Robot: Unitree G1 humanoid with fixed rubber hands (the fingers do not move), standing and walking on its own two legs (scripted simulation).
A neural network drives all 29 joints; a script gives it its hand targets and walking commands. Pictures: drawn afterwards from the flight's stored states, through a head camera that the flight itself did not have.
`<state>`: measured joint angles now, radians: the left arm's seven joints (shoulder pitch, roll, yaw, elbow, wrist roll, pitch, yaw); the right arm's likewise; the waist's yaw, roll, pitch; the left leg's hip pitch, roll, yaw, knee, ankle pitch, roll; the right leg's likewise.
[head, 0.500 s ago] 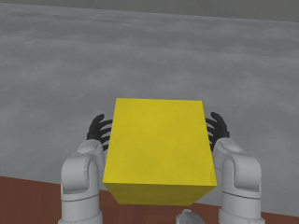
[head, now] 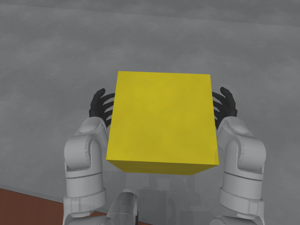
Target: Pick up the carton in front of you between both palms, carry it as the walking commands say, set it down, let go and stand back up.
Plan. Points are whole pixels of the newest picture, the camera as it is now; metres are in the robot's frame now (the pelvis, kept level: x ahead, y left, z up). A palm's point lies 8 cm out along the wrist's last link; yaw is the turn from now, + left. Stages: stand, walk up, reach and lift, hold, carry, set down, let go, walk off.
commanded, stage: carry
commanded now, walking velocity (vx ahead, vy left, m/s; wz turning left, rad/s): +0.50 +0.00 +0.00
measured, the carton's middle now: (160, 131) +0.34 +0.01 +0.02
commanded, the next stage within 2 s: none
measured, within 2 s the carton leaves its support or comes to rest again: neither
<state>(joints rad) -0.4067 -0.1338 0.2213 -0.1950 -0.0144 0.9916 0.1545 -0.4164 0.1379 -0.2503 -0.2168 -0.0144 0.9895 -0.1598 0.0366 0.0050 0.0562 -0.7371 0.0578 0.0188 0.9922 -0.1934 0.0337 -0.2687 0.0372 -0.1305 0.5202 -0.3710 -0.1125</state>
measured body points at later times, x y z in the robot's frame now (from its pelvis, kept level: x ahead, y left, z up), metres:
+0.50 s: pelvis +0.37 +0.06 -0.16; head +0.44 +0.06 +0.29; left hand +0.72 +0.17 -0.11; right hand +0.70 -0.13 -0.10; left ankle +0.38 +0.08 -0.87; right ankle +0.34 -0.09 -0.77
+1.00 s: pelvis +0.72 +0.04 -0.12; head +0.73 +0.04 +0.33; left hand +1.01 +0.21 -0.05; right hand +1.04 -0.09 -0.05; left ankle +0.72 +0.18 -0.81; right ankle +0.71 -0.02 -0.87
